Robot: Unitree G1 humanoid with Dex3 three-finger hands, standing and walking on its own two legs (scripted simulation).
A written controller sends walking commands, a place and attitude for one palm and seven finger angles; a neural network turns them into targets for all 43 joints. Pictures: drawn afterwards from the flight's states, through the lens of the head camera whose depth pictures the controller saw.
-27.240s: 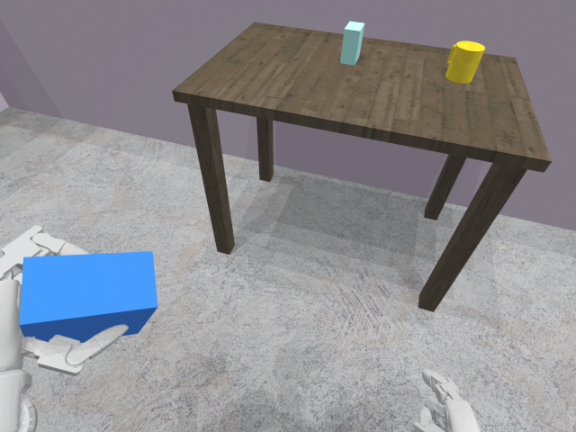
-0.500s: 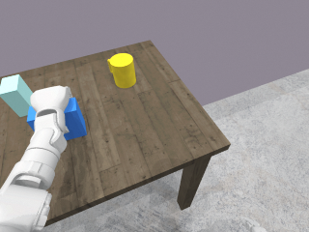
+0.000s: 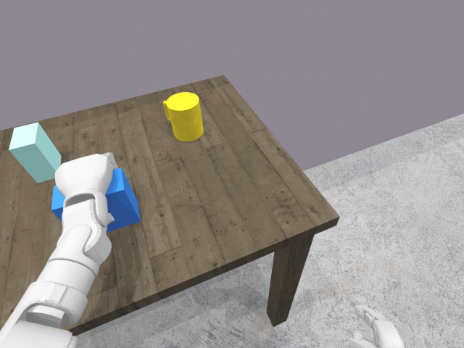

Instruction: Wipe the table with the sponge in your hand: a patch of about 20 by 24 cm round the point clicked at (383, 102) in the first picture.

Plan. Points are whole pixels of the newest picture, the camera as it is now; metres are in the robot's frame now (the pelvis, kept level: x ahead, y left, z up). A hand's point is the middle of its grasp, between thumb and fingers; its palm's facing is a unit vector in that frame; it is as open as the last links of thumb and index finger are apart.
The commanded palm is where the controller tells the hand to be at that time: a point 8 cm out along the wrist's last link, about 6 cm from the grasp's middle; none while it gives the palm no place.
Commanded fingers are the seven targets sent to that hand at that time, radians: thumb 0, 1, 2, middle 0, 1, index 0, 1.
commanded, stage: wipe back along the middle lane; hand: left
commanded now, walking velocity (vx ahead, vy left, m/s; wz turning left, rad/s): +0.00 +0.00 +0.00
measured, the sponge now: (103, 209) +0.35 +0.29 +0.03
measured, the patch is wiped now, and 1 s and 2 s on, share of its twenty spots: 0.35 0.60 0.70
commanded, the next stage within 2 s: slide across to the third lane in 1.10 s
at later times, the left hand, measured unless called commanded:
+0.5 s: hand (101, 207) +0.33 +0.27 +0.08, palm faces +0.05 -0.04 -1.00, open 9.9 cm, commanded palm +0.28 +0.24 +0.11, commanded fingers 0.00 0.10 1.30 -1.20 -1.60 -1.20 -1.60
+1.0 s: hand (107, 229) +0.28 +0.24 +0.08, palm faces +0.09 -0.08 -0.99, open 9.9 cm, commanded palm +0.23 +0.22 +0.11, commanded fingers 0.00 0.10 1.30 -1.20 -1.60 -1.20 -1.60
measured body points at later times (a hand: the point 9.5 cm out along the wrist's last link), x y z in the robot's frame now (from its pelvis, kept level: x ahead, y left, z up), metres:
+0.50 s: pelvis +0.00 +0.01 +0.00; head +0.00 -0.03 +0.45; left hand +0.32 +0.27 +0.13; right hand +0.20 -0.22 -0.11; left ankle -0.02 +0.10 -0.74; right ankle -0.02 -0.10 -0.74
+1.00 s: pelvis +0.00 +0.00 +0.00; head -0.01 -0.04 +0.44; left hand +0.27 +0.24 +0.13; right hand +0.24 -0.21 -0.08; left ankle -0.02 +0.10 -0.74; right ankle -0.02 -0.10 -0.74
